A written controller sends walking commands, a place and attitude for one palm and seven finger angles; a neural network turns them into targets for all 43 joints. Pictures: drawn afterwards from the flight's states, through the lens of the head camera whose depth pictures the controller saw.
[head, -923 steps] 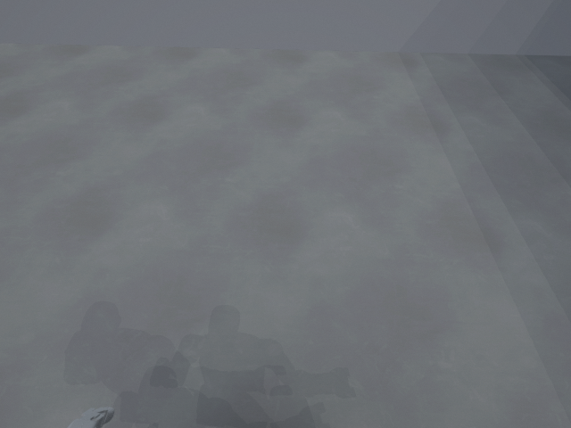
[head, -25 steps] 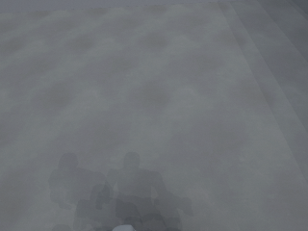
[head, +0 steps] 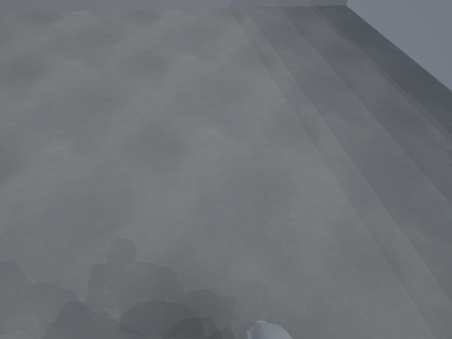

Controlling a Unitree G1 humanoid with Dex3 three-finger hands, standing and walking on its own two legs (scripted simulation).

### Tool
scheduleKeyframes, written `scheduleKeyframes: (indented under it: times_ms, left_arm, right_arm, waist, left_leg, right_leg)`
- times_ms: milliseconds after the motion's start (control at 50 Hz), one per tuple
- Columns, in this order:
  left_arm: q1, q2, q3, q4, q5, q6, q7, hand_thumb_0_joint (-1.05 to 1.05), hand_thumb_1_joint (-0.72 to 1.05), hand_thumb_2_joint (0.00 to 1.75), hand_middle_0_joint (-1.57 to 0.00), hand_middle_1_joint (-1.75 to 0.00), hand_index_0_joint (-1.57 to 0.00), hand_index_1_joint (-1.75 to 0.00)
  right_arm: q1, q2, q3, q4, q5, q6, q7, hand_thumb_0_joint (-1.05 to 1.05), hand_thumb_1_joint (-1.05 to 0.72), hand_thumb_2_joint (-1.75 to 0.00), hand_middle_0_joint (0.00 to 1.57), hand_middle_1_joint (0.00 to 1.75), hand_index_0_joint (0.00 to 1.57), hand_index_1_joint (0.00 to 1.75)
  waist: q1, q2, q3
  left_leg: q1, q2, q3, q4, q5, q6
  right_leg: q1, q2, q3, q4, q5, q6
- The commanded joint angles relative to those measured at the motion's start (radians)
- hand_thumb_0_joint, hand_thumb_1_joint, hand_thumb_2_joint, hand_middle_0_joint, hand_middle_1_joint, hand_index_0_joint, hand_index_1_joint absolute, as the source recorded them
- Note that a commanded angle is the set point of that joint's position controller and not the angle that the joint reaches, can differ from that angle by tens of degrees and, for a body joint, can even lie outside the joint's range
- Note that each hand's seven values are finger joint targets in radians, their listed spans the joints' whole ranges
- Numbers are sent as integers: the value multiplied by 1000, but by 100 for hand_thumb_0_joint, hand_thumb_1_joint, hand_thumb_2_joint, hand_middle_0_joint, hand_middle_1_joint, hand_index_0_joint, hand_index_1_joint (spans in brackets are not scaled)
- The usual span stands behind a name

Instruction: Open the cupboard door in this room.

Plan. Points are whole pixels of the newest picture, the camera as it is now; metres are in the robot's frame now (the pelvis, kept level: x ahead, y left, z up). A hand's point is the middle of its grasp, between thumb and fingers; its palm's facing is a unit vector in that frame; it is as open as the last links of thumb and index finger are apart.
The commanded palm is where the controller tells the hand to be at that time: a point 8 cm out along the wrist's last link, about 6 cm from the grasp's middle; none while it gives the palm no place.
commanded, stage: turn or walk to find it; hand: left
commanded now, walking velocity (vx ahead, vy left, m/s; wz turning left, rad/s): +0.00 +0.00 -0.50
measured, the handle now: out of the picture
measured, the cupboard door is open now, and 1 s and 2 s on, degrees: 0 0 0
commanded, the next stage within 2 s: none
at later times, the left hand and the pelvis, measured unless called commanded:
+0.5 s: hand out of the picture +0.14 +0.11 -0.16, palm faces -0.27 -0.93 -0.25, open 7.4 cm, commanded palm none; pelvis -0.02 -0.04 -0.01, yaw -16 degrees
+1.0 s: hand out of the picture +0.13 +0.17 -0.17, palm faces -0.44 -0.87 -0.22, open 7.4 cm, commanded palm none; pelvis -0.03 +0.01 +0.00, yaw -31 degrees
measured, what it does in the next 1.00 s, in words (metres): steps on the spot, turning right: right foot, then left foot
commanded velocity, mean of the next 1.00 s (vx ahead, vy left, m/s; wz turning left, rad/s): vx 0.00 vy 0.00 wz -0.50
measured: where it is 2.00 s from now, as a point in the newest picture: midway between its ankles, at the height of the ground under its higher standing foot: outside the picture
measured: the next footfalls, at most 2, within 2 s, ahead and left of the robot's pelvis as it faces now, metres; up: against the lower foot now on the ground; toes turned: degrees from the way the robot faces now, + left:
right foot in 0.32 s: +0.00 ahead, -0.16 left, +0.00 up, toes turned -18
left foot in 0.72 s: +0.07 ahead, +0.08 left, +0.00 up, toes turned -18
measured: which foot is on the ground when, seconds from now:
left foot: down 0.00-0.32, up 0.34-0.70, down 0.72-1.00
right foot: up 0.00-0.30, down 0.32-0.74, up 0.76-1.00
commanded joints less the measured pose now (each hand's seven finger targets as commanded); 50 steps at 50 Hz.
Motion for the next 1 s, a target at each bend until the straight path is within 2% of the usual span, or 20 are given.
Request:
scheduleKeyframes:
  times_ms: [0, 140, 220, 260, 280, 300, 320, 340, 380, 420, 480, 600, 660, 680, 700, 720, 740, 780, 820, 980]
  left_arm:
    - [-4, 59, 19, -84, 0, -26, -8, 0, 90, 90, -20, -30, -20, -30]
    - [-111, 22, 0, -111, -4, -32, -7, 0, 90, 90, -20, -30, -20, -30]
    - [-86, 19, -6, -101, -6, -47, -3, 0, 90, 90, -20, -30, -20, -30]
    - [6, 47, 2, -72, -5, -60, 2, 0, 90, 90, -20, -30, -20, -30]
    - [78, 126, 14, -53, 1, -74, 12, 0, 90, 90, -20, -30, -20, -30]
    - [127, 230, 36, -37, 4, -81, 28, 0, 90, 90, -20, -30, -20, -30]
    - [177, 224, 35, -26, -15, -70, 37, 0, 90, 90, -20, -30, -20, -30]
    - [131, 216, 41, -31, -9, -67, 45, 0, 90, 90, -20, -30, -20, -30]
    - [9, 155, 25, -72, -8, -61, 45, 0, 90, 90, -20, -30, -20, -30]
    - [-46, 136, 18, -92, -5, -64, 42, 0, 90, 90, -20, -30, -20, -30]
    - [-31, 147, 19, -92, -2, -67, 36, 0, 90, 90, -20, -30, -20, -30]
    - [-9, 172, 30, -84, 3, -62, 32, 0, 90, 90, -20, -30, -20, -30]
    - [-50, 163, 31, -91, -4, -54, 32, 0, 90, 90, -20, -30, -20, -30]
    - [-60, 139, 24, -99, -11, -48, 30, 0, 90, 90, -20, -30, -20, -30]
    - [-28, 77, 14, -115, -18, -42, 24, 0, 90, 90, -20, -30, -20, -30]
    - [-26, 61, 6, -125, -11, -43, 16, 0, 90, 90, -20, -30, -20, -30]
    - [-41, 81, 15, -109, 2, -29, 21, 0, 90, 90, -20, -30, -20, -30]
    - [-22, 93, 33, -89, 3, -32, 5, 0, 90, 90, -20, -30, -20, -30]
    - [8, 67, 29, -69, 2, -31, -7, 0, 90, 90, -20, -30, -20, -30]
    - [-61, 21, 13, -95, -3, -26, -6, 0, 90, 90, -20, -30, -20, -30]
  right_arm:
    - [1, -178, -52, -65, 4, -34, -15, 0, -90, -90, 20, 30, 20, 30]
    - [121, -193, -77, -4, 2, -29, -8, 0, -90, -90, 20, 30, 20, 30]
    - [111, -211, -88, 13, 0, -21, 2, 0, -90, -90, 20, 30, 20, 30]
    - [90, -210, -87, 9, 6, -19, 5, 0, -90, -90, 20, 30, 20, 30]
    - [103, -170, -80, -4, 14, -17, 11, 0, -90, -90, 20, 30, 20, 30]
    - [49, -87, -52, -59, 13, -13, 13, 0, -90, -90, 20, 30, 20, 30]
    - [-33, -110, -50, -85, 14, 8, -2, 0, -90, -90, 20, 30, 20, 30]
    - [-36, -94, -48, -78, 15, 17, -10, 0, -90, -90, 20, 30, 20, 30]
    - [-11, -125, -56, -43, 9, 20, -5, 0, -90, -90, 20, 30, 20, 30]
    - [22, -123, -55, -26, 6, 21, 2, 0, -90, -90, 20, 30, 20, 30]
    - [10, -125, -55, -35, 5, 22, 4, 0, -90, -90, 20, 30, 20, 30]
    - [-27, -116, -44, -66, 15, 2, -2, 0, -90, -90, 20, 30, 20, 30]
    - [70, -116, -42, -43, 20, -12, -11, 0, -90, -90, 20, 30, 20, 30]
    - [110, -140, -45, -33, 21, -21, -14, 0, -90, -90, 20, 30, 20, 30]
    - [108, -220, -58, -41, 11, -32, -16, 0, -90, -90, 20, 30, 20, 30]
    - [99, -282, -68, -66, 10, -22, -11, 0, -90, -90, 20, 30, 20, 30]
    - [74, -263, -66, -58, 3, -24, -17, 0, -90, -90, 20, 30, 20, 30]
    - [-24, -200, -48, -90, -1, -26, -17, 0, -90, -90, 20, 30, 20, 30]
    - [-33, -174, -47, -93, 3, -32, -16, 0, -90, -90, 20, 30, 20, 30]
    - [97, -181, -75, -29, 4, -31, -8, 0, -90, -90, 20, 30, 20, 30]
  waist:
    - [-8, 168, -71]
    - [-69, 216, -89]
    - [-62, 258, -108]
    - [-8, 207, -141]
    - [23, 32, -179]
    - [53, -271, -163]
    - [92, -166, -146]
    - [61, -223, -139]
    - [14, -133, -91]
    - [-16, -102, -92]
    - [-5, -95, -79]
    - [7, -113, -113]
    - [-42, -113, -144]
    - [-61, -46, -155]
    - [-55, 206, -157]
    - [-50, 359, -118]
    - [-62, 382, -103]
    - [-6, 229, -33]
    - [2, 172, -49]
    - [-59, 189, -83]
  left_leg:
    - [111, 248, -134, -223, 259, 103]
    - [205, 309, -64, -152, 491, 125]
    - [183, 304, -11, -65, 556, 87]
    - [95, 277, 45, 58, 464, 21]
    - [-78, 237, 91, 223, 268, -45]
    - [-380, 90, 113, 440, -323, -98]
    - [-365, 79, -30, 562, -359, -91]
    - [-394, 73, -75, 624, -334, -87]
    - [-375, 81, -98, 657, -194, -95]
    - [-308, 71, -78, 614, -124, -105]
    - [-278, 46, -66, 553, -109, -109]
    - [-192, 11, -55, 292, -148, -98]
    - [-5, -10, -37, 20, -18, -86]
    - [127, 19, -62, -105, 53, -73]
    - [235, 231, -291, -227, 70, -4]
    - [166, 410, -419, -271, 158, 76]
    - [80, 421, -424, -286, 163, 88]
    - [-4, 321, -264, -267, 121, 91]
    - [29, 262, -144, -245, 188, 76]
    - [175, 322, -84, -211, 300, 124]
  right_leg:
    - [-86, -68, -21, 137, 36, 37]
    - [-7, -105, -92, -140, -56, 39]
    - [131, -66, -147, -378, -15, 4]
    - [319, -65, -155, -618, 207, -16]
    - [531, -195, -12, -695, 416, -59]
    - [640, -440, 294, -689, 794, -168]
    - [524, -477, 281, -667, 921, -240]
    - [497, -425, 283, -674, 834, -252]
    - [417, -341, 196, -693, 599, -224]
    - [349, -294, 153, -705, 512, -196]
    - [305, -278, 186, -726, 424, -202]
    - [332, -270, 263, -684, 484, -226]
    - [259, -229, 273, -606, 495, -172]
    - [163, -179, 240, -546, 407, -127]
    - [-12, -48, 137, -375, 156, -65]
    - [-69, 2, -3, -150, -164, -15]
    - [-64, -27, 58, 11, -169, 1]
    - [-49, -52, 34, 149, -60, 6]
    - [-56, -67, -3, 178, 20, 20]
    - [-41, -114, -65, -45, -33, 38]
